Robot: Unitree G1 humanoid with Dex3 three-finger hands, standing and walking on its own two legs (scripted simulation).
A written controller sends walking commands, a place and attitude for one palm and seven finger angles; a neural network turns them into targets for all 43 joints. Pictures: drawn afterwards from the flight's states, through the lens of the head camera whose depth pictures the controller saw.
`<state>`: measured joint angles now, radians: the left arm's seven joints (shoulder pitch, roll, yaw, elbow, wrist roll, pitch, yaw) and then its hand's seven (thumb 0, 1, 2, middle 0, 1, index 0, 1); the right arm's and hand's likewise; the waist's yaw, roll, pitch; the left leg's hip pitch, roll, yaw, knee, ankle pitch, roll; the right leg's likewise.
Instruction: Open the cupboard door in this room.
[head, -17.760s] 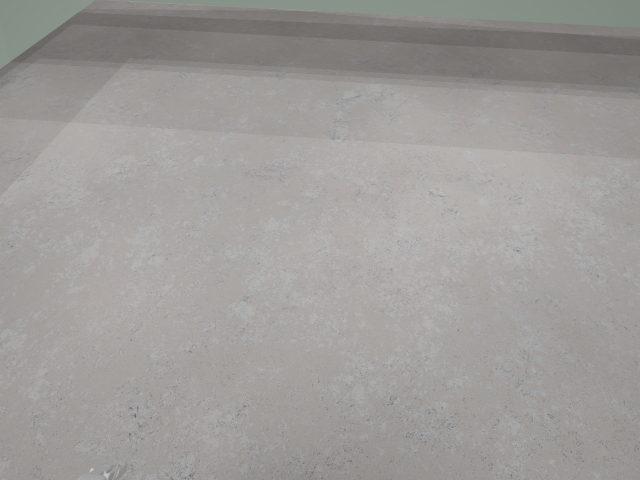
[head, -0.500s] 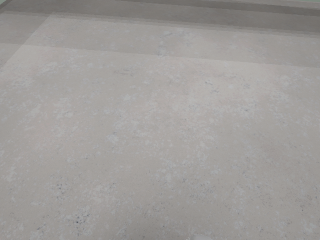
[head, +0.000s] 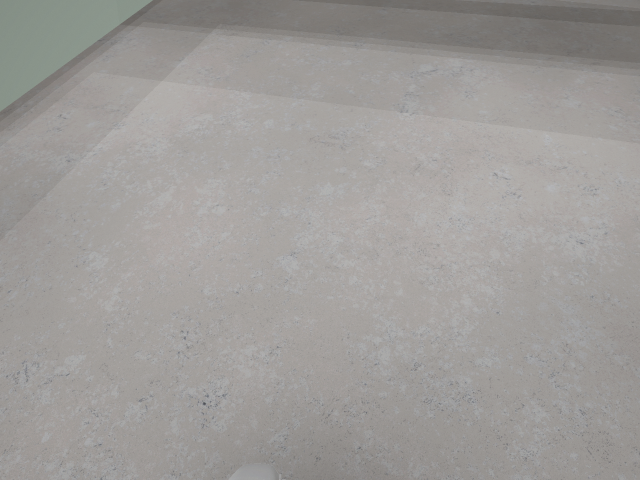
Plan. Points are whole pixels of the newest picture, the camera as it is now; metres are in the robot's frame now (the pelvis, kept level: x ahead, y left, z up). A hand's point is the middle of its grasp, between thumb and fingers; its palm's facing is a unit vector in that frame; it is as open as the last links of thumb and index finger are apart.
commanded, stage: turn or walk to find it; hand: left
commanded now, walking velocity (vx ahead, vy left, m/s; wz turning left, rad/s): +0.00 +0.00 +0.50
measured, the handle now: out of the picture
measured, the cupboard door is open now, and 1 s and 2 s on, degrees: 0 0 0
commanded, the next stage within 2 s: none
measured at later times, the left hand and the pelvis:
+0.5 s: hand out of the picture +0.02 +0.26 -0.16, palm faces +0.25 -0.93 -0.26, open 7.4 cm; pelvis -0.02 +0.03 +0.00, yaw +13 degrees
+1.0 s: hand out of the picture -0.10 +0.17 -0.16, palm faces +0.50 -0.82 -0.26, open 7.4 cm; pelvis -0.04 -0.02 +0.00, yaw +30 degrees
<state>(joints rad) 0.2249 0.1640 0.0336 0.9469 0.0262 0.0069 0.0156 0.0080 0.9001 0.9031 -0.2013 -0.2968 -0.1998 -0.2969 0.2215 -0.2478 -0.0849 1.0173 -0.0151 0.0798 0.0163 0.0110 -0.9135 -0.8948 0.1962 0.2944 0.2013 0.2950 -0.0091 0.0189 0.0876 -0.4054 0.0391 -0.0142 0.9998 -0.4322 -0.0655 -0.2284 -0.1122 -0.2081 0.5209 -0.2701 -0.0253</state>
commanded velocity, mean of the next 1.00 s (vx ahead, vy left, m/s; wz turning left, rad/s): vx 0.00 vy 0.00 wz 0.50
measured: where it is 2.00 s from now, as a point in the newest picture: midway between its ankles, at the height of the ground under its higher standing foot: outside the picture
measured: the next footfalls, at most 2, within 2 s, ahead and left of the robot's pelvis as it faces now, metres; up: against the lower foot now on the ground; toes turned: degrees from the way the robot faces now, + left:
left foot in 0.14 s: +0.01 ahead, +0.15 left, +0.00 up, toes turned +8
right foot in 0.62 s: +0.04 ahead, -0.09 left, +0.00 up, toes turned +14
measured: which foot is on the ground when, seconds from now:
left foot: up 0.00-0.12, down 0.14-0.62, up 0.64-1.00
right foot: down 0.00-0.14, up 0.16-0.60, down 0.62-1.00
